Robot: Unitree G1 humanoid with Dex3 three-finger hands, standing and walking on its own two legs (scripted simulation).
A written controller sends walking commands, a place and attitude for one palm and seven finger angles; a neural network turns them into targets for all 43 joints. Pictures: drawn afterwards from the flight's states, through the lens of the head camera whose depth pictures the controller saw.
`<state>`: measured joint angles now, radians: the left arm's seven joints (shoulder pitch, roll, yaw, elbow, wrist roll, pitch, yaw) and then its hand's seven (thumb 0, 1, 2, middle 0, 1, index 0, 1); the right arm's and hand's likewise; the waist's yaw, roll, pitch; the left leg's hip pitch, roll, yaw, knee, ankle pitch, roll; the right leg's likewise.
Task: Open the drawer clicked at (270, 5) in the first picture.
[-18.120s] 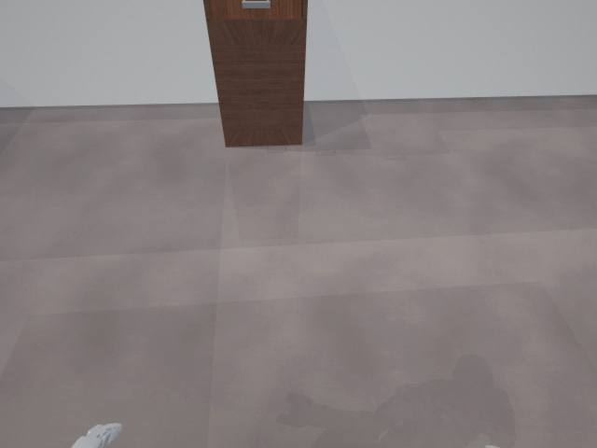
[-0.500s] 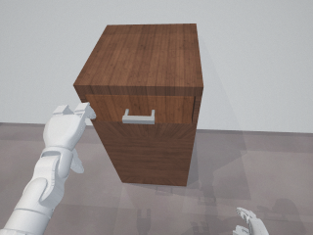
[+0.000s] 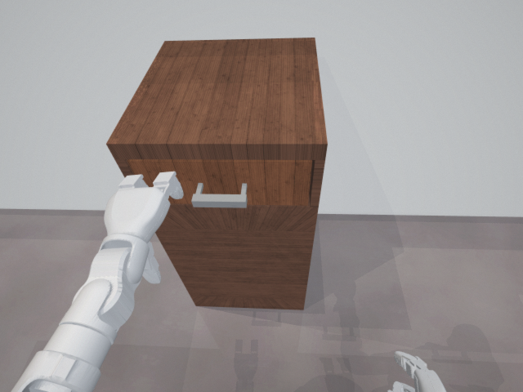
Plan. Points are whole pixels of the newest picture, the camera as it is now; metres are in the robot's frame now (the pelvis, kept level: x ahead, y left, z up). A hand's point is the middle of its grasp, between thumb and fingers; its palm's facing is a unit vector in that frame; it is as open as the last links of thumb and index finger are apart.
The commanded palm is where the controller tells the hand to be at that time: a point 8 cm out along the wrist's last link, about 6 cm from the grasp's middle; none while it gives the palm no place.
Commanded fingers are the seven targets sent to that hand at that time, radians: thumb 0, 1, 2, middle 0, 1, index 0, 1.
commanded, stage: move the hooked fingers above the handle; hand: left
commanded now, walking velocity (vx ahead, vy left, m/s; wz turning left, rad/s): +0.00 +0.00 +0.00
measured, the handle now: (220, 194) +0.50 +0.15 -0.03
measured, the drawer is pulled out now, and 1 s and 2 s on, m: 0.00 0.00 0.00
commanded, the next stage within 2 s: none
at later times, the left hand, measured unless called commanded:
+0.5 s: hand (196, 215) +0.39 +0.16 +0.03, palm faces -0.07 -0.08 -0.99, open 13.8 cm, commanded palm +0.38 +0.18 +0.10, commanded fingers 0.00 -0.50 0.30 -0.30 -1.20 -0.30 -1.20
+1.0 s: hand (226, 200) +0.44 +0.12 +0.02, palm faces -0.03 -0.09 -1.00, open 13.8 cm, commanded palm +0.43 +0.15 +0.08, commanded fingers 0.00 -0.50 0.30 -0.30 -1.20 -0.30 -1.20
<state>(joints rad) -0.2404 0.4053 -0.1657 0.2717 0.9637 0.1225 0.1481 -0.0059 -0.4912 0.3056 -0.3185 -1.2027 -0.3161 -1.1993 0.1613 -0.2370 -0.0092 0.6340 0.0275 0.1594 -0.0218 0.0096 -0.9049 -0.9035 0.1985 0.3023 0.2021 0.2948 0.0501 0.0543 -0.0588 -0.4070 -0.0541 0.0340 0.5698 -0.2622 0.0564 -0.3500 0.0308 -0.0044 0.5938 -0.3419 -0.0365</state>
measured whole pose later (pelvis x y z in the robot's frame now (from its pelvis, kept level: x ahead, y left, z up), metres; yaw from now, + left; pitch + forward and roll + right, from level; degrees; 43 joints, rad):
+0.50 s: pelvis +0.02 -0.02 -0.01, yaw +0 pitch +9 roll +1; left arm -0.38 0.35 -0.21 0.48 0.99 0.09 0.17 -0.01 -0.49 0.31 -0.32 -1.20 -0.32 -1.20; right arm 0.19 -0.25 -0.04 0.65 0.03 0.17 -0.04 0.01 -0.91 -0.90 0.20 0.30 0.20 0.29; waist 0.01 0.04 -0.09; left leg -0.47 -0.04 0.03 0.61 -0.31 0.03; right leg -0.41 0.05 -0.01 0.64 -0.39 -0.06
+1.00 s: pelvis +0.02 -0.02 -0.01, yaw +0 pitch +13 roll +1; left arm -0.57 0.30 -0.22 0.70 1.03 0.00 0.26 -0.01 -0.49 0.31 -0.32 -1.20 -0.32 -1.20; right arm 0.23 -0.24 -0.06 0.67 0.02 0.16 -0.04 0.01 -0.91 -0.90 0.20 0.30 0.20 0.29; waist -0.03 0.03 -0.13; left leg -0.58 -0.03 0.02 0.68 -0.33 0.02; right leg -0.52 0.05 -0.02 0.70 -0.41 -0.07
